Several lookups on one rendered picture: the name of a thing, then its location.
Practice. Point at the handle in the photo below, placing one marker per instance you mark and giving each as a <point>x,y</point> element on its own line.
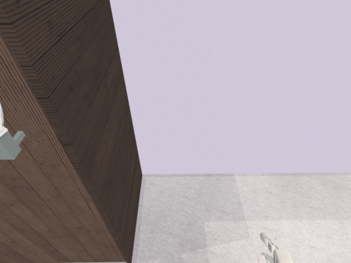
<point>9,146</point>

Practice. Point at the wardrobe door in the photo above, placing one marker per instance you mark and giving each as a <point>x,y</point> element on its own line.
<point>46,213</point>

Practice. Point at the right robot hand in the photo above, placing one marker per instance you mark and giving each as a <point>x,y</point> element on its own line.
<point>275,246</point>

